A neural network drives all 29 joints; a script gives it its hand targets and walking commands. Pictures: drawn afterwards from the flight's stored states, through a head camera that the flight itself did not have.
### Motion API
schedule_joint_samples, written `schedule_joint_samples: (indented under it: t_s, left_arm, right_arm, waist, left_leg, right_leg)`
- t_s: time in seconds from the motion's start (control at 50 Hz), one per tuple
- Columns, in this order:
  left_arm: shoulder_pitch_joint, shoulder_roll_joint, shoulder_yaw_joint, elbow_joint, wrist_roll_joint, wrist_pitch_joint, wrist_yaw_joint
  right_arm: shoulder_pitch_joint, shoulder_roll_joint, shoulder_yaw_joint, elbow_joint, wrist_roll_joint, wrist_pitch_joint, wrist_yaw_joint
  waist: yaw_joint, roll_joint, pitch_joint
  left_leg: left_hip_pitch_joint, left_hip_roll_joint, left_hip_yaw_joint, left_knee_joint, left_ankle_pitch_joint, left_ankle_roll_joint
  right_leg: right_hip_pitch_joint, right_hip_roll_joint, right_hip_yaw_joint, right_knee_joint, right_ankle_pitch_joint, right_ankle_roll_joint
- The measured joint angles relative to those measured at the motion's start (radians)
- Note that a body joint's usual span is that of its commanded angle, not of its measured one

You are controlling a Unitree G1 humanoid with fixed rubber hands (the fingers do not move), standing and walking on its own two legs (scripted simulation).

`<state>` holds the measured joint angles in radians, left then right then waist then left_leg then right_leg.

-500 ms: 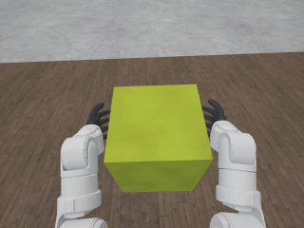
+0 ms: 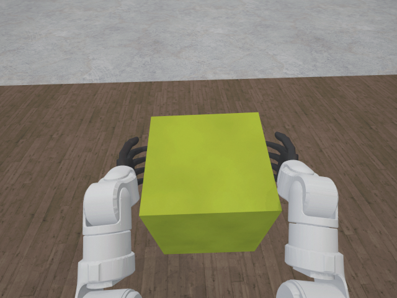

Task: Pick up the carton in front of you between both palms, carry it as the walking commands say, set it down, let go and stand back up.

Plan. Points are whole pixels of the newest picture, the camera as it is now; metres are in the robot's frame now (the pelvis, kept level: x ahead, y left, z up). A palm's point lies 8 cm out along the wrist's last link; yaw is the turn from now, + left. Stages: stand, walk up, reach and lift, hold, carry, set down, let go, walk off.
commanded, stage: carry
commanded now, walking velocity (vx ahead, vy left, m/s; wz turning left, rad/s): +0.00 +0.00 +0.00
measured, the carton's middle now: (207, 189) +0.34 +0.00 +0.04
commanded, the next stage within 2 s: none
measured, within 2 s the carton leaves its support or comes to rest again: neither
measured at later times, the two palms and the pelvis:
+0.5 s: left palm (132, 164) +0.37 +0.15 +0.09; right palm (277, 168) +0.36 -0.15 +0.09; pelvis +0.04 +0.02 -0.02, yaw -2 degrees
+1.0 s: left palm (135, 173) +0.33 +0.14 +0.11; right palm (292, 174) +0.33 -0.16 +0.11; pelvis +0.01 +0.00 -0.02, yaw -2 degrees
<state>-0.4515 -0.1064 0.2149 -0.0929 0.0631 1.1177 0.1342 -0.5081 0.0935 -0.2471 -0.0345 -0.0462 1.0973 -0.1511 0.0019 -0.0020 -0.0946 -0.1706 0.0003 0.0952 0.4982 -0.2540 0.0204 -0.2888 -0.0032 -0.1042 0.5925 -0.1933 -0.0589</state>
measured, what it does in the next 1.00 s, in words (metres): steps on the spot: left foot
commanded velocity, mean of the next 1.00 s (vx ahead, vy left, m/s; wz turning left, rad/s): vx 0.00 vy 0.00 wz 0.00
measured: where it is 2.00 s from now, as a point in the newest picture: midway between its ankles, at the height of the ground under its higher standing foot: outside the picture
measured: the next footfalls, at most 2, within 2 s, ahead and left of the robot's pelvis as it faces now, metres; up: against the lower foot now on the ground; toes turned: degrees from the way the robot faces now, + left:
left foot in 0.26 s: +0.08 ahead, +0.10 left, -0.01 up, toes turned +3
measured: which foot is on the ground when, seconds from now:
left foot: down 0.00-0.10, up 0.12-0.24, down 0.26-1.00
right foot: down 0.00-1.00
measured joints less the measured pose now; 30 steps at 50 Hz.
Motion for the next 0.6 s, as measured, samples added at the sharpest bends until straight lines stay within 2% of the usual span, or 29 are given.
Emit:
schedule_joint_samples:
  t_s: [0.06, 0.1, 0.14, 0.16, 0.18, 0.22, 0.26, 0.28, 0.3, 0.34, 0.38, 0.46, 0.6]
  left_arm:
    - [-0.006, 0.02, 0.004, 0.003, -0.021, 0.002, 0.001]
    - [-0.024, 0.018, 0.01, 0.013, -0.024, 0.002, 0.002]
    - [-0.04, 0.01, 0.006, 0.027, -0.017, 0.003, 0.002]
    - [-0.045, 0.007, 0.002, 0.031, -0.013, 0.004, 0.002]
    - [-0.048, 0.005, -0.003, 0.031, -0.009, 0.006, 0.002]
    - [-0.052, 0.004, -0.004, 0.022, -0.006, 0.007, 0.002]
    - [-0.052, 0.0, 0.006, 0.001, -0.008, 0.006, 0.002]
    - [-0.05, 0.003, 0.008, -0.002, -0.01, 0.006, 0.002]
    - [-0.046, 0.01, 0.009, 0.006, -0.013, 0.006, 0.001]
    - [-0.04, 0.026, 0.007, 0.037, -0.019, 0.022, 0.001]
    - [-0.032, 0.024, 0.007, 0.066, -0.015, 0.035, 0.001]
    - [-0.037, 0.009, 0.014, 0.093, -0.006, 0.015, 0.001]
    - [-0.037, 0.0, 0.009, 0.046, 0.002, -0.003, 0.0]
  right_arm:
    - [-0.005, 0.007, 0.014, 0.0, -0.017, -0.002, 0.0]
    - [-0.003, 0.006, 0.012, -0.007, -0.02, -0.001, 0.0]
    - [0.006, -0.003, 0.007, -0.018, -0.015, 0.002, 0.001]
    - [0.009, -0.008, 0.003, -0.025, -0.012, 0.007, 0.002]
    - [0.006, -0.011, -0.001, -0.028, -0.01, 0.011, 0.003]
    - [-0.007, -0.01, -0.009, -0.035, -0.01, 0.016, 0.004]
    - [-0.021, -0.003, -0.014, -0.046, -0.014, 0.02, 0.004]
    - [-0.02, 0.004, -0.014, -0.044, -0.017, 0.014, 0.005]
    - [-0.012, 0.01, -0.011, -0.032, -0.022, 0.006, 0.005]
    - [0.006, 0.021, -0.004, 0.003, -0.034, 0.001, 0.005]
    - [0.028, 0.022, -0.001, 0.025, -0.039, 0.006, 0.005]
    - [0.034, 0.013, -0.006, 0.036, -0.033, -0.003, 0.006]
    - [0.002, -0.009, 0.003, 0.014, -0.013, -0.008, 0.006]
  waist:
    - [0.001, 0.002, -0.001]
    - [0.014, 0.007, 0.008]
    - [0.031, -0.001, 0.017]
    - [0.038, -0.008, 0.023]
    - [0.043, -0.01, 0.034]
    - [0.041, -0.004, 0.051]
    - [0.033, 0.016, 0.046]
    - [0.031, 0.011, 0.035]
    - [0.026, 0.002, 0.022]
    - [0.018, -0.025, 0.01]
    - [0.013, -0.027, 0.006]
    - [0.01, -0.012, 0.009]
    - [-0.008, 0.01, 0.016]
  left_leg:
    - [-0.027, 0.003, -0.004, 0.053, 0.025, 0.015]
    - [-0.077, 0.012, -0.003, 0.152, 0.063, 0.01]
    - [-0.13, 0.002, -0.014, 0.202, -0.061, -0.017]
    - [-0.148, -0.006, -0.02, 0.173, -0.116, -0.02]
    - [-0.159, -0.011, -0.022, 0.121, -0.118, -0.018]
    - [-0.177, -0.014, -0.015, 0.023, 0.016, -0.007]
    - [-0.177, 0.007, -0.022, -0.039, 0.278, 0.018]
    - [-0.176, 0.008, -0.019, -0.012, 0.257, 0.028]
    - [-0.173, 0.005, -0.017, 0.013, 0.164, 0.032]
    - [-0.174, -0.009, -0.007, 0.048, 0.066, 0.034]
    - [-0.178, -0.012, -0.002, 0.059, 0.084, 0.023]
    - [-0.178, -0.005, 0.006, 0.052, 0.085, 0.033]
    - [-0.183, 0.001, 0.008, 0.042, 0.099, 0.031]
  right_leg:
    - [0.038, 0.003, -0.004, -0.06, -0.006, 0.015]
    - [0.07, 0.008, -0.005, -0.113, 0.002, 0.011]
    - [0.083, 0.006, 0.001, -0.133, 0.013, -0.016]
    - [0.089, 0.002, 0.003, -0.138, 0.012, -0.023]
    - [0.098, 0.0, 0.007, -0.141, 0.009, -0.026]
    - [0.112, -0.002, 0.01, -0.126, -0.02, -0.016]
    - [0.118, 0.014, 0.01, -0.074, -0.099, 0.007]
    - [0.115, 0.015, 0.018, -0.04, -0.156, 0.022]
    - [0.108, 0.011, 0.024, -0.006, -0.2, 0.032]
    - [0.101, -0.004, 0.037, 0.028, -0.213, 0.036]
    - [0.114, -0.008, 0.041, 0.008, -0.207, 0.034]
    - [0.11, -0.003, 0.049, -0.002, -0.192, 0.04]
    - [0.096, 0.003, 0.051, 0.004, -0.185, 0.033]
